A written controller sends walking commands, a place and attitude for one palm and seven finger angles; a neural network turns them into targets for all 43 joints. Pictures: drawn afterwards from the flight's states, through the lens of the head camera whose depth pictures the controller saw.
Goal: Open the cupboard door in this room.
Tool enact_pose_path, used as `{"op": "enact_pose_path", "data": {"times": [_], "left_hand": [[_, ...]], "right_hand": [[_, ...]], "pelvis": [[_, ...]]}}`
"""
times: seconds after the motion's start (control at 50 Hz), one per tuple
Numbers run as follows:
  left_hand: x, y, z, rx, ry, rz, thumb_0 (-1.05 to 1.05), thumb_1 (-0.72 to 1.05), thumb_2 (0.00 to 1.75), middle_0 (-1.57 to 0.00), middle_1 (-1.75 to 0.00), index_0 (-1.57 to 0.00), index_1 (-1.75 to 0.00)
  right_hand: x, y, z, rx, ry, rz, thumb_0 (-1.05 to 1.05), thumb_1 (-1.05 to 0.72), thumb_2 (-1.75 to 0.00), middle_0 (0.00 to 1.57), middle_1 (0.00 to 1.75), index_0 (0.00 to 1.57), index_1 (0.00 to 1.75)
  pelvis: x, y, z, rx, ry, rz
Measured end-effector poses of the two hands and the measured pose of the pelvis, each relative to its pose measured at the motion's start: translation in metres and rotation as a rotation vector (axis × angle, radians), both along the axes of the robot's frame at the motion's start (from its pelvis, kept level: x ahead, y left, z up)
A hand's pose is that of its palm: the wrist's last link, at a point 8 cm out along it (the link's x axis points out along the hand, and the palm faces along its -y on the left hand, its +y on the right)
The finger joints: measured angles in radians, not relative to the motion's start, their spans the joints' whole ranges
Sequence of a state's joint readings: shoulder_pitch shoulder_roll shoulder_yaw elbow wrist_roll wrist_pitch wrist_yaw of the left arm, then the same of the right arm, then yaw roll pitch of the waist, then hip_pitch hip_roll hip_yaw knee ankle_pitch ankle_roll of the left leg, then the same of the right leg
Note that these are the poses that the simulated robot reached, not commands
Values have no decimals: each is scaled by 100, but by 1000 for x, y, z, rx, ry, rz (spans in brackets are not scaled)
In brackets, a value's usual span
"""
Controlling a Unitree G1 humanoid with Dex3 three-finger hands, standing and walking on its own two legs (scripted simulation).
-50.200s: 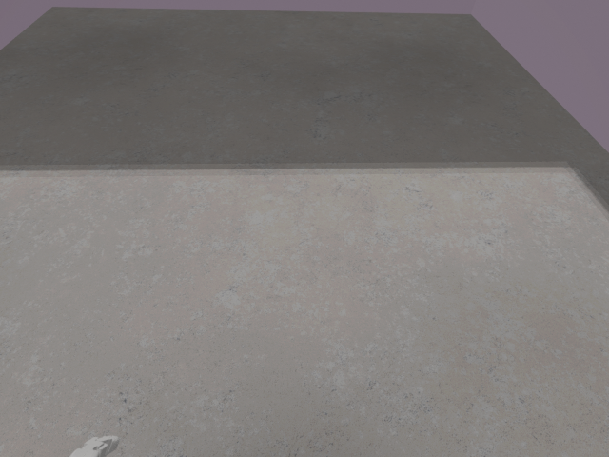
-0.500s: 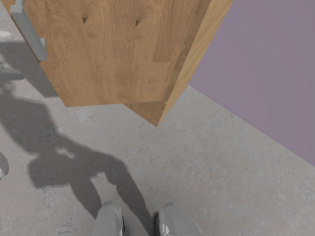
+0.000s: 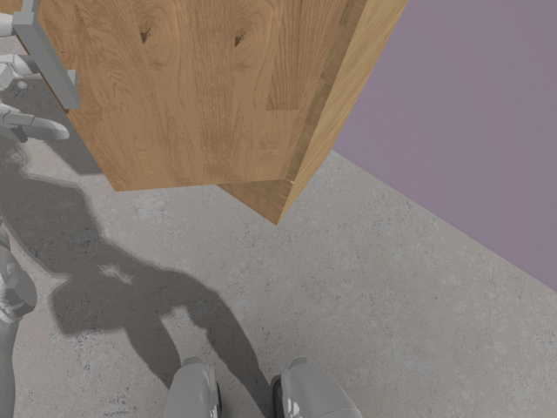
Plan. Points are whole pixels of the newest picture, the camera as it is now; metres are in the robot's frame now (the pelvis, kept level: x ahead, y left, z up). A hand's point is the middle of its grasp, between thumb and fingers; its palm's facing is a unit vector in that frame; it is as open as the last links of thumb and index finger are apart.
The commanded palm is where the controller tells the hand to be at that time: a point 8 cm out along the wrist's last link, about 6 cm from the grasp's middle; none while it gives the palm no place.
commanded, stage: slide the fingers in behind the handle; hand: left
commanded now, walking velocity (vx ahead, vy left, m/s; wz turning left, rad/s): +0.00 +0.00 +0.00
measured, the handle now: (53, 55) +0.57 +0.25 +0.09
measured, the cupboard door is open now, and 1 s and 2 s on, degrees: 43 43 42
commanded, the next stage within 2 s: close the thumb around the handle in 1.04 s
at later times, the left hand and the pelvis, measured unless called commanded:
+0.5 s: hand (53, 87) +0.53 +0.24 +0.08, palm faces +0.06 -1.00 +0.02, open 14.0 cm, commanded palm +0.51 +0.27 +0.08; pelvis +0.00 +0.00 +0.00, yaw +0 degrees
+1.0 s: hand (67, 83) +0.53 +0.22 +0.09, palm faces +0.08 -1.00 +0.00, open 13.8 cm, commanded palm +0.51 +0.26 +0.08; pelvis +0.00 -0.01 +0.00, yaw +1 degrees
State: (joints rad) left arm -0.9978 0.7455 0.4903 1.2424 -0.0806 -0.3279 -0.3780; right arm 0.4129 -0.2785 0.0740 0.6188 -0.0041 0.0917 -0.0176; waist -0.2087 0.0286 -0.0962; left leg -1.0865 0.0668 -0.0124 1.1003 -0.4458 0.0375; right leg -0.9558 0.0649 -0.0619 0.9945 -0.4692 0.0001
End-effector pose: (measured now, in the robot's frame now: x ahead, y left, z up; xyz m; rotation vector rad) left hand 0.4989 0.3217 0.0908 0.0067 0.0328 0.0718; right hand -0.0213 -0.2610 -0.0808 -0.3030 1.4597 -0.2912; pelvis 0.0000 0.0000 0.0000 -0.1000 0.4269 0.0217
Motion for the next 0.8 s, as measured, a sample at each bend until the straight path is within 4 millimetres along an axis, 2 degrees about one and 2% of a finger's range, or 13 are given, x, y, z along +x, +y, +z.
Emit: {"op": "enact_pose_path", "data": {"times": [0.52,0.8], "left_hand": [[3,-31,-7,-24,-6,-7,-2,-50,30,-30,-120,-30,-120],[5,-49,-3,-23,-10,8,-2,-50,30,-30,-120,-31,-121]], "right_hand": [[12,2,-2,18,-25,17,0,-90,-90,20,30,21,30],[10,1,-6,41,-30,10,0,-90,-90,20,30,21,30]], "pelvis": [[4,1,2,6,-10,6],[4,-3,2,14,-16,6]]}}
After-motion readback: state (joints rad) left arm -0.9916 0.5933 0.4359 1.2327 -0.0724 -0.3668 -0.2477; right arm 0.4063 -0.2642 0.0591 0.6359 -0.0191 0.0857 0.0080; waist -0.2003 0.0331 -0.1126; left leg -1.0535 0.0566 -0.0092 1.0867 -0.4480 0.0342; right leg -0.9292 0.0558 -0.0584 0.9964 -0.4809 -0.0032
